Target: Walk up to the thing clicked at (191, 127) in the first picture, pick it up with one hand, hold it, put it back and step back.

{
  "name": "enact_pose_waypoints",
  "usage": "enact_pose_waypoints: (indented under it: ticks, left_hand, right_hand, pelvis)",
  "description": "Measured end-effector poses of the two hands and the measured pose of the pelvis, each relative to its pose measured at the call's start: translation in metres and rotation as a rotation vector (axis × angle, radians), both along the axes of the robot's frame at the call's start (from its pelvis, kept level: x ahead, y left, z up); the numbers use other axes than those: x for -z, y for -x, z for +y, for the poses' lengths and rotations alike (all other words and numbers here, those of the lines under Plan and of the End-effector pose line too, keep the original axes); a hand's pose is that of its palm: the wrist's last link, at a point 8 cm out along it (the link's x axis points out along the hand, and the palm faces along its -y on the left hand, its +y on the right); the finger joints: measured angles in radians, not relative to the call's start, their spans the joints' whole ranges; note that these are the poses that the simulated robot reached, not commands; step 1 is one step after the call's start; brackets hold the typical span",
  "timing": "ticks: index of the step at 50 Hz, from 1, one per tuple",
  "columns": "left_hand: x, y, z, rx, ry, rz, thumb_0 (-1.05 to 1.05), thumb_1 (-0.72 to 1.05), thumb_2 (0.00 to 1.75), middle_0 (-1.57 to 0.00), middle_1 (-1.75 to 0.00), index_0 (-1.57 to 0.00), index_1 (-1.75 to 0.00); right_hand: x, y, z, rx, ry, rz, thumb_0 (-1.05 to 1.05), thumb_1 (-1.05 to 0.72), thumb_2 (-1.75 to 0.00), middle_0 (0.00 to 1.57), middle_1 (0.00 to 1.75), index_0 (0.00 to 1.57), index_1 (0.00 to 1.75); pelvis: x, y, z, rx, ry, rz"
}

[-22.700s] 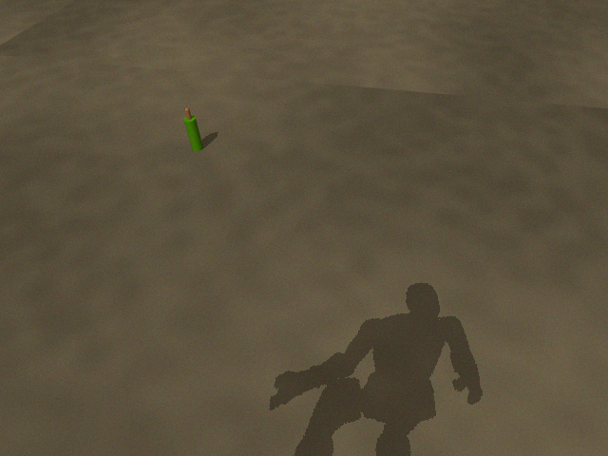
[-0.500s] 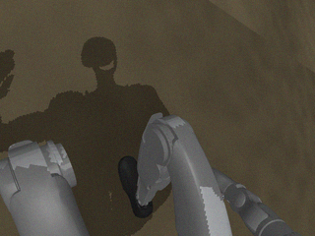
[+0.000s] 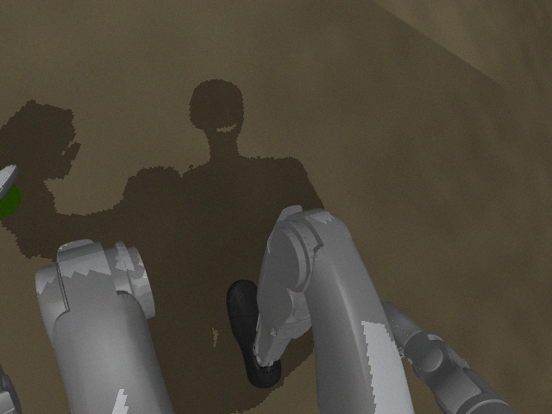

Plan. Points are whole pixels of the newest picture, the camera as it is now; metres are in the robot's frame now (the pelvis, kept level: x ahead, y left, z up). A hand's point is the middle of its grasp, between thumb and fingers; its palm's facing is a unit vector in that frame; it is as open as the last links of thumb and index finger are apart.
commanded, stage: settle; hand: left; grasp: from the side
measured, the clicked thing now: out of the picture +0.42 +0.30 -0.16
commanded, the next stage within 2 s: lift in 1.46 s
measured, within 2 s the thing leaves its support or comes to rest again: neither
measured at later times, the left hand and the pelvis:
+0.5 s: hand out of the picture +0.40 +0.30 -0.03, palm faces +0.24 -0.97 -0.08, open 8.1 cm; pelvis +0.01 -0.01 +0.03, yaw +5 degrees
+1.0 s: hand out of the picture +0.42 +0.29 +0.02, palm faces +0.23 -0.97 -0.06, open 8.2 cm; pelvis +0.02 -0.01 +0.06, yaw +8 degrees
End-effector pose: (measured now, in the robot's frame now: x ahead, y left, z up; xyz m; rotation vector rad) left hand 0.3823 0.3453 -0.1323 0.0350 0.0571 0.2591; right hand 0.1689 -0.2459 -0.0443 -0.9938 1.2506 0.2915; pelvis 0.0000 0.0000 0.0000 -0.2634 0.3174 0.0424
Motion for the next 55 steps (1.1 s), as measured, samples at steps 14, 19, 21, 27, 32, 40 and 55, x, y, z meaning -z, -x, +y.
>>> enact_pose_waypoints:
  ticks: [14,19,21,27,32,40,55]
  left_hand:
    - [-0.076,0.01,0.012,0.014,-0.042,-0.012,0.02,-0.1,0.97,-0.79,-1.0,-0.83,-1.0]
    - [-0.092,0.012,0.011,0.009,-0.036,0.004,0.02,-0.1,0.97,-0.79,-1.0,-0.84,-1.0]
    - [-0.097,0.013,0.009,0.011,-0.033,0.01,0.02,-0.1,0.98,-0.79,-1.0,-0.84,-1.0]
    - [-0.11,0.014,0.004,0.019,-0.031,0.028,0.02,-0.11,0.98,-0.79,-1.0,-0.84,-1.0]
    - [-0.123,0.01,0.002,0.016,-0.03,0.027,0.02,-0.11,0.98,-0.79,-1.0,-0.84,-1.0]
    - [-0.141,-0.001,0.0,0.019,-0.022,0.017,0.02,-0.13,1.01,-0.79,-1.03,-0.84,-1.02]
    - [-0.163,0.002,-0.006,0.016,-0.014,0.029,0.02,-0.15,1.04,-0.79,-1.04,-0.84,-1.03]
  right_hand:
    - [0.006,-0.009,-0.001,0.148,-0.132,-0.083,0.0,-0.9,-0.89,0.2,0.3,0.21,0.3]
    - [0.011,-0.01,-0.002,0.209,-0.174,-0.092,0.01,-0.89,-0.89,0.2,0.3,0.2,0.3]
    - [0.012,-0.01,-0.003,0.231,-0.187,-0.093,0.01,-0.89,-0.89,0.2,0.3,0.2,0.3]
    - [0.015,-0.011,-0.005,0.279,-0.213,-0.093,0.01,-0.88,-0.89,0.2,0.3,0.2,0.3]
    - [0.015,-0.013,-0.008,0.305,-0.23,-0.102,0.01,-0.88,-0.89,0.2,0.3,0.2,0.3]
    - [0.01,-0.017,-0.011,0.332,-0.242,-0.119,0.01,-0.88,-0.89,0.2,0.3,0.2,0.3]
    - [-0.006,-0.016,-0.012,0.359,-0.256,-0.154,0.01,-0.88,-0.89,0.2,0.3,0.2,0.3]
  pelvis:
    - [-0.016,-0.005,-0.002,-0.033,-0.042,0.103]
    - [-0.022,-0.008,-0.004,-0.043,-0.06,0.14]
    - [-0.025,-0.009,-0.005,-0.046,-0.069,0.154]
    - [-0.033,-0.013,-0.009,-0.056,-0.093,0.187]
    - [-0.039,-0.015,-0.011,-0.062,-0.106,0.21]
    - [-0.048,-0.019,-0.013,-0.066,-0.118,0.237]
    - [-0.065,-0.017,-0.012,-0.075,-0.128,0.251]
